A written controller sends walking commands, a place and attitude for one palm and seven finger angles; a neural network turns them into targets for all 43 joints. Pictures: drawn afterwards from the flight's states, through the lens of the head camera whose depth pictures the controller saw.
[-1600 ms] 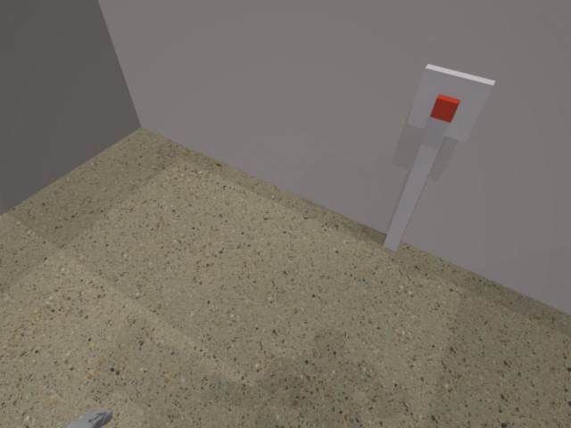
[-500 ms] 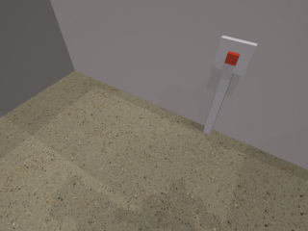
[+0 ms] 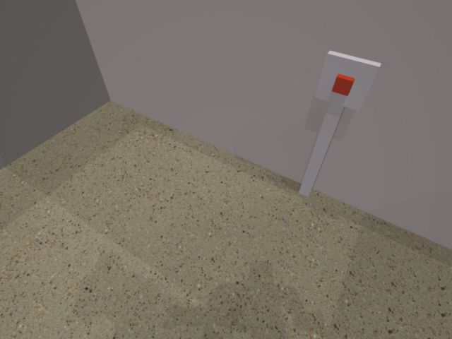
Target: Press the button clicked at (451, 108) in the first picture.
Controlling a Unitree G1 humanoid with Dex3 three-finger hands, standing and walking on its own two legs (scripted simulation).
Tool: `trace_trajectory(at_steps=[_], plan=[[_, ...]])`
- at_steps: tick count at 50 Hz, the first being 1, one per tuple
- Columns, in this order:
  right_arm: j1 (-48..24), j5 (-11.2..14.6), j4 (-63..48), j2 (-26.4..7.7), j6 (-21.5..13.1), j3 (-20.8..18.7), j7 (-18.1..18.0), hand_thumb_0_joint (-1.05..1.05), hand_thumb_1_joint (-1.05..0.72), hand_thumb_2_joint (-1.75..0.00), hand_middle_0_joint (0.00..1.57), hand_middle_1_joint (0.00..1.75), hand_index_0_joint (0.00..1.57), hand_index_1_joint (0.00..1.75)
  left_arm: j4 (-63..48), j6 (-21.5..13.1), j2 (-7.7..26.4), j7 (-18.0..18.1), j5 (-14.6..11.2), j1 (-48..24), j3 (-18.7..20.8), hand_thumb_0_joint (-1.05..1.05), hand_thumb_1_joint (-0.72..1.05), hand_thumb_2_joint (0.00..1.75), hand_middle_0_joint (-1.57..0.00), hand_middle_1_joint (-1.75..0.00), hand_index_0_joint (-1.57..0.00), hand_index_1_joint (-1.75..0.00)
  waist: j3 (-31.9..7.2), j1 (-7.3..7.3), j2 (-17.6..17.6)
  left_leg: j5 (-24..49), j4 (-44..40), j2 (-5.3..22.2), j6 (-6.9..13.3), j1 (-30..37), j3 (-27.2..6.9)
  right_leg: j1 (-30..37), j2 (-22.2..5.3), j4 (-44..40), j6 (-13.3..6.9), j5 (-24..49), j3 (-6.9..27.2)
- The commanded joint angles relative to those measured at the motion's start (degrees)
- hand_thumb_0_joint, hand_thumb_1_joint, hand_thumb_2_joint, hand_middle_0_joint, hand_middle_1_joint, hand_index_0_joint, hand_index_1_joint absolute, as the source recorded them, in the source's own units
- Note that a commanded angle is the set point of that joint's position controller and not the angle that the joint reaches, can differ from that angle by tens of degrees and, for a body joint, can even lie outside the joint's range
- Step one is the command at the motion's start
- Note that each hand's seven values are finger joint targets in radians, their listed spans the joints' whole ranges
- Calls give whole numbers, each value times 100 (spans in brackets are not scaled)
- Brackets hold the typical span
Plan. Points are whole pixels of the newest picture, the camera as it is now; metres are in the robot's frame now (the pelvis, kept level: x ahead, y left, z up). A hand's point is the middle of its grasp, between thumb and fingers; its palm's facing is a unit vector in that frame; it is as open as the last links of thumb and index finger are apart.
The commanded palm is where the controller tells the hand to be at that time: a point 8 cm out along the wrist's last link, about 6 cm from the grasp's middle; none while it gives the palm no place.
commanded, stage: walk to a spot facing it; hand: left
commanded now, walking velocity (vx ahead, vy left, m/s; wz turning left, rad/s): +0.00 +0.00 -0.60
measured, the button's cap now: (343, 84) +0.98 -0.37 -0.05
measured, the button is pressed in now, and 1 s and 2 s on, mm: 0 0 0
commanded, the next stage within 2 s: none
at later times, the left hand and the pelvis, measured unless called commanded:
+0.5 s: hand out of the picture +0.03 +0.16 -0.17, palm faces -0.17 -0.96 -0.23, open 7.4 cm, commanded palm none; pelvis +0.00 -0.02 -0.01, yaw -14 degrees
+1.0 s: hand (157, 276) +0.29 +0.18 -0.18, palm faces -0.44 -0.87 -0.21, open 7.4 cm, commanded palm none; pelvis +0.14 +0.01 +0.00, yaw -32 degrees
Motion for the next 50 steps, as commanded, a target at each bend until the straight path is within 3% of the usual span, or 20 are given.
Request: trace_trajectory(at_steps=[1,7,10,13,15,16,17,18,20,23,27,33,37,39,40,41,42,45,47,50], plan=[[54,-22,-376,-646,-54,-169,-145,0,-90,-90,20,30,20,30,-414,23,704,83,-4,-22,227,0,90,90,-20,-30,-20,-30,-313,-55,-34,923,75,655,117,132,-182,-298,-693,-54,-120,1445,765],[262,-34,-836,-595,102,-346,-208,0,-90,-90,20,30,20,30,-872,229,536,42,39,279,335,0,90,90,-20,-30,-20,-30,-275,-67,98,453,476,913,197,-89,-51,-1046,-417,780,-104,1318,881],[216,-36,-1052,-670,103,-444,-213,0,-90,-90,20,30,20,30,-1082,258,383,-5,44,372,382,0,90,90,-20,-30,-20,-30,-293,-39,563,288,294,1346,437,-284,-336,-1333,-111,1654,-24,798,610],[35,-59,-1240,-680,51,-516,-181,0,-90,-90,20,30,20,30,-1220,304,134,-63,46,611,453,0,90,90,-20,-30,-20,-30,-328,85,1231,615,20,2100,960,-700,-532,-1214,-125,2960,136,-1613,-16],[-252,-87,-1352,-679,71,-519,-143,0,-90,-90,20,30,20,30,-1134,255,83,-144,75,1183,519,0,90,90,-20,-30,-20,-30,-380,447,707,-798,742,1853,655,-1433,-98,-235,-197,2016,69,-1403,-75],[-335,-82,-1401,-481,129,-484,-104,0,-90,-90,20,30,20,30,-1008,187,229,-144,118,1654,574,0,90,90,-20,-30,-20,-30,-200,697,-281,-1816,2097,1213,222,-2198,455,270,-367,761,-76,-1445,513],[-323,-36,-1668,101,149,-375,-51,0,-90,-90,20,30,20,30,-1002,72,895,-42,189,1938,691,0,90,90,-20,-30,-20,-30,121,722,-2608,-2854,4329,56,-273,-3800,939,369,-1882,-927,-712,-2279,3630],[-699,-71,-1845,-234,120,-390,-42,0,-90,-90,20,30,20,30,-1103,41,837,63,53,2011,668,0,90,90,-20,-30,-20,-30,360,809,-1798,-2244,4665,225,-147,-3611,-129,-450,-2049,-1752,-947,-3025,4442],[-326,-85,-1618,-254,33,-460,11,0,-90,-90,20,30,20,30,-1234,-48,590,62,55,1227,619,0,90,90,-20,-30,-20,-30,401,237,-578,-1125,4728,442,-136,-3369,-267,-604,-1719,-1512,-976,-3053,3822],[127,-120,-1369,-43,2,-483,49,0,-90,-90,20,30,20,30,-1190,-196,261,18,32,1147,567,0,90,90,-20,-30,-20,-30,-4,50,-453,-328,4348,492,-260,-2892,-83,-395,-1168,-1150,-914,-1556,2475],[86,-115,-1430,148,-38,-473,55,0,-90,-90,20,30,20,30,-985,-269,172,-3,45,1574,584,0,90,90,-20,-30,-20,-30,-99,126,-537,-115,3927,437,-314,-3035,11,13,-1004,-1059,-974,-928,2248],[-383,-74,-1729,256,-149,-438,41,0,-90,-90,20,30,20,30,-882,-244,160,5,89,1852,616,0,90,90,-20,-30,-20,-30,-46,368,-729,-419,2717,283,-293,-2799,94,165,-1001,-900,-1100,-602,2517],[-251,-10,-1765,271,-269,-412,-8,0,-90,-90,20,30,20,30,-944,-197,273,32,95,1605,681,0,90,90,-20,-30,-20,-30,-206,318,-879,-727,1482,59,-200,-1779,159,29,-935,-335,-1039,463,2554],[461,11,-1533,147,-326,-427,-83,0,-90,-90,20,30,20,30,-1022,-164,271,26,57,1236,704,0,90,90,-20,-30,-20,-30,-301,-65,-783,-189,463,16,-155,-248,176,-869,-583,321,-765,529,2278],[1156,8,-1309,-190,-364,-496,-161,0,-90,-90,20,30,20,30,-1101,-153,53,-6,34,1124,679,0,90,90,-20,-30,-20,-30,-559,-361,-3,-220,17,539,-35,1131,-254,-1766,-103,1222,-531,236,1813],[1782,-93,-1164,-857,-360,-621,-188,0,-90,-90,20,30,20,30,-1198,-141,-313,-82,-28,1286,636,0,90,90,-20,-30,-20,-30,-955,-504,1783,-494,-351,2327,511,2104,-2233,-3047,628,2905,-156,-1865,822],[1788,-78,-1264,-852,-266,-577,-168,0,-90,-90,20,30,20,30,-1252,-162,-215,-86,36,1209,661,0,90,90,-20,-30,-20,-30,-671,-455,1457,-926,-703,2980,918,1350,-2687,-3175,278,3937,-11,-2320,329],[1020,-71,-1329,-15,-295,-321,-192,0,-90,-90,20,30,20,30,-1124,-29,-192,-211,120,822,670,0,90,90,-20,-30,-20,-30,380,-44,749,642,-745,2123,633,-181,-1126,-2961,-306,4743,149,-1204,119],[1009,-78,-1267,101,-340,-280,-231,0,-90,-90,20,30,20,30,-1058,87,-364,-226,112,1011,639,0,90,90,-20,-30,-20,-30,118,99,782,2426,-418,1769,513,-33,-111,-2792,-306,4917,252,-796,12],[1216,-64,-1144,124,-338,-286,-264,0,-90,-90,20,30,20,30,-1174,183,-450,-239,105,733,608,0,90,90,-20,-30,-20,-30,19,32,837,3360,-193,1669,540,240,420,-2894,-336,4676,306,-546,-170]])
